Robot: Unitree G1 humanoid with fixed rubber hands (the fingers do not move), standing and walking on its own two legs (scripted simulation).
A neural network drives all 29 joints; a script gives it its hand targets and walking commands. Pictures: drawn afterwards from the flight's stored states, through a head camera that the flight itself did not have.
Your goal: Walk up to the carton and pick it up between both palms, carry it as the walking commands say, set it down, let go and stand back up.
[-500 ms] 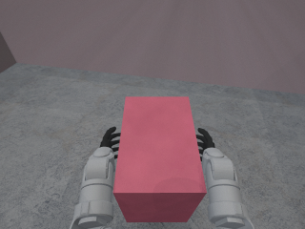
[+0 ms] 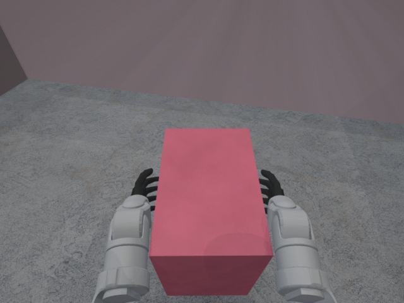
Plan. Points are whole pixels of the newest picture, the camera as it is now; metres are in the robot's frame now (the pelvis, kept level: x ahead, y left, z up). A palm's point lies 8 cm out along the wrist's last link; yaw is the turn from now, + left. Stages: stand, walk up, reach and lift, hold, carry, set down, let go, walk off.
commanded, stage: reach and lift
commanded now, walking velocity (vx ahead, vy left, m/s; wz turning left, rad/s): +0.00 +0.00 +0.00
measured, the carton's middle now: (207, 213) +0.32 +0.00 -0.01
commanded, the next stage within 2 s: hold in 0.54 s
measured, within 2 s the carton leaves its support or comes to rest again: neither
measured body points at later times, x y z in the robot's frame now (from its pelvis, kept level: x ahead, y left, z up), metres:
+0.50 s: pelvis +0.00 +0.00 +0.00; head -0.05 +0.00 +0.45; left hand +0.30 +0.14 +0.05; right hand +0.30 -0.14 +0.04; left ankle +0.02 +0.12 -0.74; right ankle +0.02 -0.12 -0.74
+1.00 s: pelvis -0.01 +0.00 +0.00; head -0.06 +0.00 +0.45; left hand +0.30 +0.14 +0.05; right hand +0.29 -0.14 +0.05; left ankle +0.02 +0.12 -0.74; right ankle +0.02 -0.12 -0.74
